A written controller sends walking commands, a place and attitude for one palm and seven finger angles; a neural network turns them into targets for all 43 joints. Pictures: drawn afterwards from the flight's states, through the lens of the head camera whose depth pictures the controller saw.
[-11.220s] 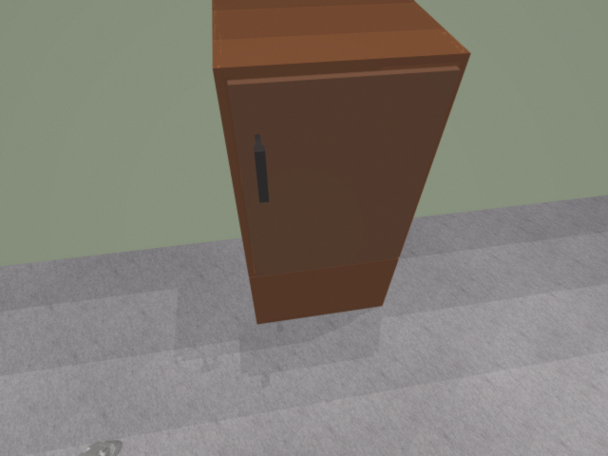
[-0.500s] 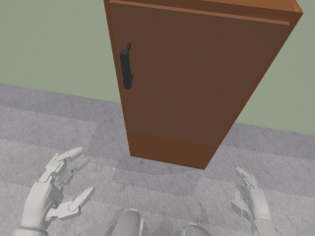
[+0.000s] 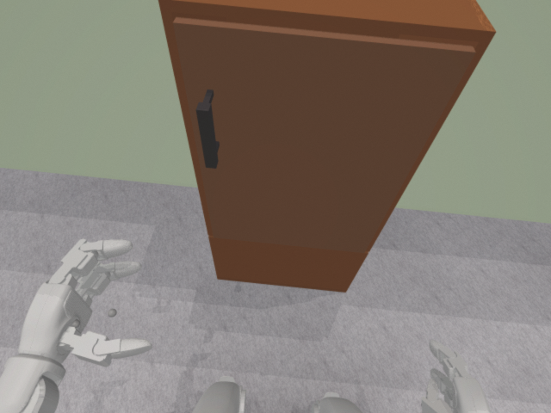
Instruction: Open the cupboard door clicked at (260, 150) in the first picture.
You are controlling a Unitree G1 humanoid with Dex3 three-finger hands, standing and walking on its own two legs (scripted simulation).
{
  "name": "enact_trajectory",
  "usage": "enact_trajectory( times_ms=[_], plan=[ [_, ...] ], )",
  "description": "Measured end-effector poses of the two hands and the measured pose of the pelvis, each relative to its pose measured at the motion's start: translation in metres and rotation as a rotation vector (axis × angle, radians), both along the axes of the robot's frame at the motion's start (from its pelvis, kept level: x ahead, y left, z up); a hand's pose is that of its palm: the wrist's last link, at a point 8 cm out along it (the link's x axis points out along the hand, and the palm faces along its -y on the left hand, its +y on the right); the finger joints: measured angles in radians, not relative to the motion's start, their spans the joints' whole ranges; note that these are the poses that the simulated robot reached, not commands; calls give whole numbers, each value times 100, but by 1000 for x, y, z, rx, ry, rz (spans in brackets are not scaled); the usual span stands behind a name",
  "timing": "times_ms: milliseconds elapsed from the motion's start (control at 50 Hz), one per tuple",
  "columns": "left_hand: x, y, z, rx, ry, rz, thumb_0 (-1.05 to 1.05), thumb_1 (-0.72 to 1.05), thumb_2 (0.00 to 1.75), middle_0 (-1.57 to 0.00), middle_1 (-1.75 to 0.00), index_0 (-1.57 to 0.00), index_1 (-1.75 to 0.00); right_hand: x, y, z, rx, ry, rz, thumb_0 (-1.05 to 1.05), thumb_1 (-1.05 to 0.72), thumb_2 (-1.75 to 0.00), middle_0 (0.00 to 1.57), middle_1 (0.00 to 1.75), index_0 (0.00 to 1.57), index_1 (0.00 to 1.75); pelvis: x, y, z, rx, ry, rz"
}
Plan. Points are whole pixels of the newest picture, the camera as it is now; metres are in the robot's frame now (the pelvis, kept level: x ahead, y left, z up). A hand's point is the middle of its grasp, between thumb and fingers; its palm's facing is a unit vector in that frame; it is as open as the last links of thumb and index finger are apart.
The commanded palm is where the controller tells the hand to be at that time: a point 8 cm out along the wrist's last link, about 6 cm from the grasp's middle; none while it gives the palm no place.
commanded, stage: raise the hand with hooked fingers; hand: left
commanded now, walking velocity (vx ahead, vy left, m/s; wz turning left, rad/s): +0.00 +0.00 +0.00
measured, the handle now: (210, 130) +0.56 +0.15 +0.07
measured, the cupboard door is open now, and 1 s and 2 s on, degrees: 0 0 0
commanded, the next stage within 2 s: move the hooked fingers beside the handle in 1.02 s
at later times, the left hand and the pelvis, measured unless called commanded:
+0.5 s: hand (81, 261) +0.28 +0.26 +0.08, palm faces -0.03 -1.00 -0.05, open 14.0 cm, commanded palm +0.27 +0.31 +0.09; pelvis +0.01 -0.01 +0.01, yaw +0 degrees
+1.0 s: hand (86, 254) +0.29 +0.26 +0.09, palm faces -0.04 -1.00 -0.04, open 14.0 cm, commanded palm +0.27 +0.31 +0.09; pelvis +0.01 -0.01 +0.02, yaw +0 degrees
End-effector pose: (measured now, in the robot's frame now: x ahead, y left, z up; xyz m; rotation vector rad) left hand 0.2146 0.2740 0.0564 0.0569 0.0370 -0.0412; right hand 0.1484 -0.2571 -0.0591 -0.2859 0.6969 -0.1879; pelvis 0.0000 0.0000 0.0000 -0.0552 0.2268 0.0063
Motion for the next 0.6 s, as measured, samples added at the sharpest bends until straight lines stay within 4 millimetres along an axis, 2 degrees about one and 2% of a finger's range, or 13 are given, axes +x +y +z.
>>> enact_trajectory(
  times_ms=[140, 320, 600],
  plan=[
    [11, 13, 10, 8, -18, 12, 0, -33, 38, -29, -108, -29, -108, 15, 10, 12, 11, -42, 42, 1, -90, -90, 20, 30, 20, 30, 1, 0, 6, -2, -15, 5],
    [29, 32, 20, 0, -7, 21, -1, -47, 32, -30, -117, -30, -117, 19, 20, 11, 42, -26, 77, 1, -90, -90, 21, 30, 20, 30, 4, -4, 12, -3, -24, 9],
    [62, 48, 35, -17, -28, 5, -1, -50, 30, -30, -120, -30, -120, 0, -2, 8, 14, 49, 23, 1, -90, -90, 21, 30, 20, 30, 9, -8, 16, 4, -19, -3]
  ],
)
